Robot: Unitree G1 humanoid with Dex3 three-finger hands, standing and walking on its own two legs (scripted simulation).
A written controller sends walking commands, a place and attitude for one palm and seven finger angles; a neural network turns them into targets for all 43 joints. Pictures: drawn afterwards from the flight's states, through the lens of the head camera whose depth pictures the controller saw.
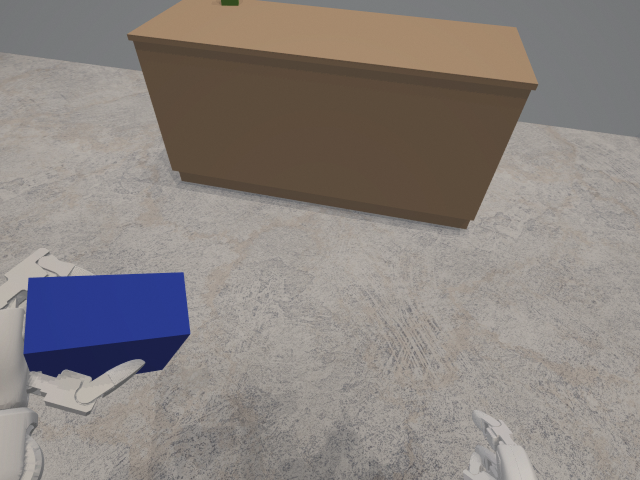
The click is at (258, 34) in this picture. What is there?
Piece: table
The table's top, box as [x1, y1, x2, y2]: [127, 0, 537, 89]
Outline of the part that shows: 127,34 128,39 138,41 528,89 535,89 537,85 536,79 517,30 515,27 258,0 239,0 239,4 237,6 222,6 220,0 182,0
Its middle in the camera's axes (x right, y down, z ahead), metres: +0.05 -0.81 +1.52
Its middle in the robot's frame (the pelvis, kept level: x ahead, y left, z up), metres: +1.67 +0.04 -0.06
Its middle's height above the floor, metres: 0.71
